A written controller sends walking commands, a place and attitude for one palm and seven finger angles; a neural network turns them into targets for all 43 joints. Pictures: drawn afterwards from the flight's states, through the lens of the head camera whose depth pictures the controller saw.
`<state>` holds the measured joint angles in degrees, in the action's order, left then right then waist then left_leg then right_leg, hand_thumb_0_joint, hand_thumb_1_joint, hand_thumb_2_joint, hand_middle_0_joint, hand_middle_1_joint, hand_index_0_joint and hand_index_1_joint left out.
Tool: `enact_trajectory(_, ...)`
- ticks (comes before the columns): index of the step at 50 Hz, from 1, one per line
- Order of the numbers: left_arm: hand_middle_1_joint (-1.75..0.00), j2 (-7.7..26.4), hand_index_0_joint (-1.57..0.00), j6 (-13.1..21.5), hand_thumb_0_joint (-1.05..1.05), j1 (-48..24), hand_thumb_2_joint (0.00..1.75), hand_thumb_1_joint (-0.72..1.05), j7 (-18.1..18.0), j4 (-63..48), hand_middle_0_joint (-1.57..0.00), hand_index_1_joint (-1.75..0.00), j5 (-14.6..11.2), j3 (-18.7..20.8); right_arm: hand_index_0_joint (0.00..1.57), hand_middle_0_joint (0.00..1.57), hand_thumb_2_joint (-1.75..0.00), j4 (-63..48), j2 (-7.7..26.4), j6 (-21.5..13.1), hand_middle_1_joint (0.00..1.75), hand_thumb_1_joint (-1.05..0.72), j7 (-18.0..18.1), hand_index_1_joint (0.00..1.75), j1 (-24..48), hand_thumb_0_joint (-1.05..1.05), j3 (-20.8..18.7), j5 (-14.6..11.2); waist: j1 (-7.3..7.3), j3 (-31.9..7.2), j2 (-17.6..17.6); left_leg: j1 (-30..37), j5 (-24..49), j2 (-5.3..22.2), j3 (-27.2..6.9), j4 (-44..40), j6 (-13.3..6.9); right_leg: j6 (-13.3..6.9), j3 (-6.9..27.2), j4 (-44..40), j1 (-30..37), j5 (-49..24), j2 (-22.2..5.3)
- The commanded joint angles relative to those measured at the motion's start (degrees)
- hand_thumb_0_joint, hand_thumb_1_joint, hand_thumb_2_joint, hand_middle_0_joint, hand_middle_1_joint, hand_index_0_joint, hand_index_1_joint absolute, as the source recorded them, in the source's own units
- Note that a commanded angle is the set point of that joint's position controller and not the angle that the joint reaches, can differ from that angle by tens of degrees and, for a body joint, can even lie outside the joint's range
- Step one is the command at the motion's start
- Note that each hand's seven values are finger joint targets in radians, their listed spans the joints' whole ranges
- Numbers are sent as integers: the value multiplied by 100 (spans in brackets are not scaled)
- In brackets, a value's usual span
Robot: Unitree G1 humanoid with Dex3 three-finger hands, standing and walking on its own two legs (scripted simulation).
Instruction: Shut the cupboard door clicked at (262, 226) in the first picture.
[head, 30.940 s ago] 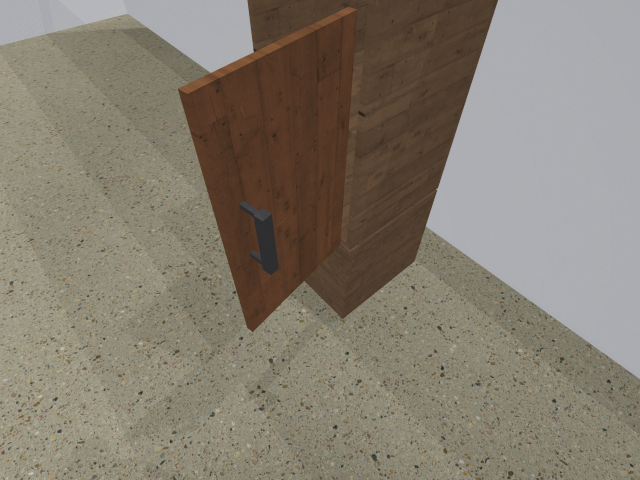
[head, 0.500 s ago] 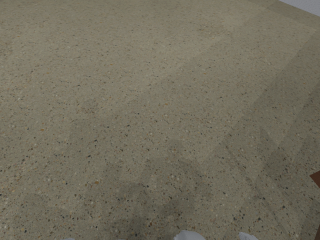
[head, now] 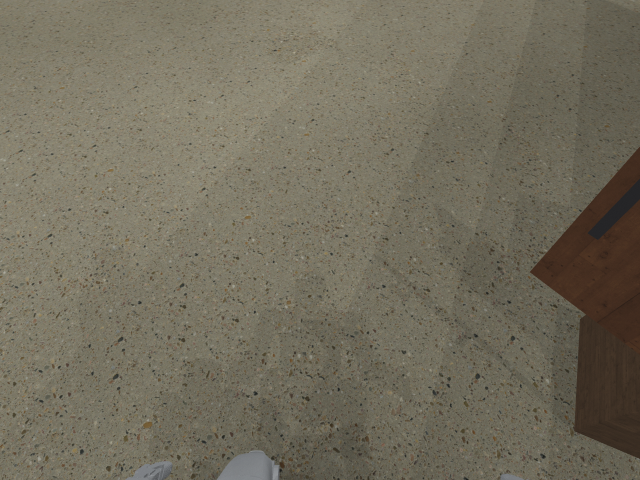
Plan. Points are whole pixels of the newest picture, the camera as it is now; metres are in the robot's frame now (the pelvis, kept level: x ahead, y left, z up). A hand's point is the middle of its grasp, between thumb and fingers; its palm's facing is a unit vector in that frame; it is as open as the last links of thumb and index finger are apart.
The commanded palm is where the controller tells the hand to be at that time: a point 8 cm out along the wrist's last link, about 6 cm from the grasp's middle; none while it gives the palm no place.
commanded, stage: turn to face it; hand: left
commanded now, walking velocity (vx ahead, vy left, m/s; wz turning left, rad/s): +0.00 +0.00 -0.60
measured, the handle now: (625, 203) +0.56 -0.50 -0.03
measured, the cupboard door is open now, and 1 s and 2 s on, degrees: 64 64 64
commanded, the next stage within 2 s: take the last steps up to it in 1.16 s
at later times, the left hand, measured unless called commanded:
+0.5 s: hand (214, 429) +0.20 +0.17 -0.16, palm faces -0.33 -0.91 -0.25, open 7.4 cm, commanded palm none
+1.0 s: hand (242, 398) +0.25 +0.14 -0.17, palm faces -0.54 -0.82 -0.21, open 7.4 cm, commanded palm none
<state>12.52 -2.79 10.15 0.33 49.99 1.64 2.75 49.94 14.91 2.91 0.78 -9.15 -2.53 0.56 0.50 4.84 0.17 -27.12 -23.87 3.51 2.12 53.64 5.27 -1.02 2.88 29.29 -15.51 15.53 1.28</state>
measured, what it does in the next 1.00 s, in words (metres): steps on the spot, turning right: left foot, then right foot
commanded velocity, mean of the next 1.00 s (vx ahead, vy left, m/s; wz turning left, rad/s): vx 0.00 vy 0.00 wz -0.55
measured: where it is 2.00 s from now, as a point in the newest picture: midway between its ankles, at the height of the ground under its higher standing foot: outside the picture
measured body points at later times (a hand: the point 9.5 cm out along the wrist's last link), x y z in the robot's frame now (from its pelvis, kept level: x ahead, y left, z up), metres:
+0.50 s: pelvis +0.02 +0.00 -0.01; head +0.07 -0.01 +0.44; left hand +0.22 +0.22 -0.14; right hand -0.02 -0.26 -0.15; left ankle +0.03 +0.13 -0.74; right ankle -0.03 -0.11 -0.73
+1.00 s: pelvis +0.05 +0.01 +0.00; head +0.10 +0.01 +0.45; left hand +0.27 +0.18 -0.15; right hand -0.03 -0.24 -0.12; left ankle +0.12 +0.10 -0.74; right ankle -0.05 -0.08 -0.66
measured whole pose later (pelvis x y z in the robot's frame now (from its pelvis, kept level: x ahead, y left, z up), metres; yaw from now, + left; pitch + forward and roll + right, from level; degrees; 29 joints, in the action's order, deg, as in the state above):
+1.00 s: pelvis +0.05 +0.01 +0.00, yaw -35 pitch +1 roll -1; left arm 15.5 -4.8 9.3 1.4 51.6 1.3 4.8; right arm 49.7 11.8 0.3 1.5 -12.6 -0.1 1.8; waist 0.2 3.9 2.5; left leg -16.7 -15.7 4.7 5.9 31.2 -0.1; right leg 2.4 1.1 61.4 -26.9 27.6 1.1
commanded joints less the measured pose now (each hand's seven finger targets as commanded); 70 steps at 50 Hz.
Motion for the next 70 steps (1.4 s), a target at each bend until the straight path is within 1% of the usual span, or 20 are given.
enact_trajectory(1,-30,1309,-20,122,0,-10,90,90,-58,-394,-20,-30,-2,428,20,20,-90,-486,383,-190,30,-90,53,30,-59,0,-105,-15,-99,-842,866,354,92,-162,19,-1156,-42,-939,1634,-559,535,-2446,-1310)
enact_trajectory(4,-30,1139,-20,58,0,-270,90,90,-44,-440,-20,-30,-74,388,20,20,-90,-283,555,-282,30,-90,98,30,-693,0,-125,-10,220,-968,499,1829,1259,-30,-53,-2991,-156,-374,1435,80,-277,-1694,-824)
enact_trajectory(6,-30,644,-20,36,0,-43,90,90,43,-649,-20,-30,-122,283,20,20,-90,-392,1420,-323,30,-90,133,30,-888,0,-262,113,195,-998,-1824,2489,2317,2353,-2263,-3748,-1277,216,-20,2288,-1706,2021,250)
enact_trajectory(7,-30,815,-20,-1,0,-220,90,90,42,-593,-20,-30,-33,305,20,20,-90,-331,1318,-340,30,-90,178,30,-888,0,-232,139,287,-943,-1493,2153,2482,2475,-2360,-3754,-1457,285,179,3277,-1704,2055,39)
enact_trajectory(12,-30,609,-20,-81,0,-194,90,90,190,-444,-20,-30,-60,343,20,20,-90,-457,862,-340,30,-90,180,30,-356,0,-132,138,-21,-685,-1061,2113,3499,1614,-375,-3347,-1251,460,-252,3696,-1664,1112,-280)
enact_trajectory(23,-30,593,-20,40,0,-143,90,90,195,-431,-20,-30,-42,263,20,20,-90,-149,1116,-251,30,-90,45,30,-523,0,-329,96,-42,-877,-1198,1960,3396,1691,651,-2245,-825,171,-982,145,138,-49,-90)
enact_trajectory(24,-30,831,-20,89,0,322,90,90,163,-290,-20,-30,-24,316,20,20,-90,-200,1040,-248,30,-90,20,30,-429,0,-333,55,-298,-1039,-662,1461,2865,1457,863,-1498,-544,27,-659,-563,988,-820,-309)
enact_trajectory(25,-30,1472,-20,166,0,702,90,90,85,-177,-20,-30,24,427,20,20,-90,-423,614,-227,30,-90,-12,30,-284,0,-235,1,-492,-1083,1116,-40,370,671,1211,-267,-156,-494,1134,-929,2003,-2379,-1663)
enact_trajectory(26,-30,1779,-20,165,0,924,90,90,21,-72,-20,-30,-59,439,20,20,-90,-629,510,-160,30,-90,24,30,-6,0,-152,5,-585,-966,1536,-771,-1537,197,591,822,-45,-1105,1956,-887,1698,-3808,-2470)
enact_trajectory(28,-30,1595,-20,136,0,483,90,90,-105,-189,-20,-30,-56,476,20,20,-90,-595,591,-111,30,-90,111,30,161,0,-157,-1,-417,-803,1560,-1181,-1012,329,-181,1565,-61,-1295,2099,-980,1326,-2813,-2179)
enact_trajectory(31,-30,1188,-20,160,0,-160,90,90,-89,-389,-20,-30,-50,336,20,20,-90,-340,540,-125,30,-90,39,30,-111,0,-141,49,-63,-837,953,-560,-100,318,-91,1079,40,-959,987,-774,793,-2653,-1484)
enact_trajectory(41,-30,1198,-20,59,0,-406,90,90,-31,-402,-20,-30,-63,386,20,20,-90,-204,502,-270,30,-90,77,30,-893,0,-113,-5,274,-891,779,1673,1245,-142,145,-2715,-88,-446,1351,-144,-335,-1366,-953)
enact_trajectory(43,-30,601,-20,20,0,-27,90,90,36,-522,-20,-30,-131,252,20,20,-90,-270,1377,-335,30,-90,97,30,-1013,0,-260,98,181,-954,-1942,2320,1822,2019,-2120,-3786,-967,167,93,1931,-1563,1622,225)
enact_trajectory(44,-30,767,-20,7,0,-142,90,90,52,-568,-20,-30,-68,276,20,20,-90,-344,1408,-329,30,-90,132,30,-1004,0,-232,144,257,-842,-1469,1836,1783,2446,-2409,-3894,-1393,209,77,2991,-1555,2027,59)
enact_trajectory(49,-30,581,-20,-49,0,-207,90,90,159,-304,-20,-30,-60,298,20,20,-90,-321,837,-358,30,-90,186,30,-478,0,-99,157,-4,-639,-1113,1874,3572,1487,-554,-3388,-1251,395,-226,3445,-1467,1157,-237)
enact_trajectory(58,-30,501,-20,59,0,152,90,90,96,-107,-20,-30,-53,200,20,20,-90,62,928,-227,30,-90,84,30,-637,0,-240,84,-93,-890,-962,1433,2904,1371,58,-2494,-918,138,-734,-250,678,-309,-72)
enact_trajectory(60,-30,1368,-20,183,0,669,90,90,-21,93,-20,-30,28,352,20,20,-90,-182,327,-227,30,-90,31,30,-369,0,-139,-4,-335,-857,1376,-376,-460,177,910,-862,-191,-608,1601,-1140,1836,-2432,-1980)
enact_trajectory(61,-30,1546,-20,188,0,859,90,90,-43,138,-20,-30,-30,332,20,20,-90,-260,377,-154,30,-90,57,30,-162,0,-91,-4,-487,-835,1161,-407,-1299,42,281,146,-198,-1190,1798,-1108,1309,-2893,-2457)
enact_trajectory(65,-30,930,-20,203,0,59,90,90,-128,34,-20,-30,-29,251,20,20,-90,112,364,-131,30,-90,56,30,-443,0,-107,64,1,-673,1027,-632,-263,171,-54,1047,-115,-1085,846,-1073,1060,-2144,-1542)
enact_trajectory(70,-30,979,-20,267,0,177,90,90,-44,174,-20,-30,13,285,20,20,-90,83,248,-246,30,-90,-35,30,-278,0,-98,112,-110,-409,924,-86,-115,91,329,-504,-143,-1124,892,-1499,633,137,-1375)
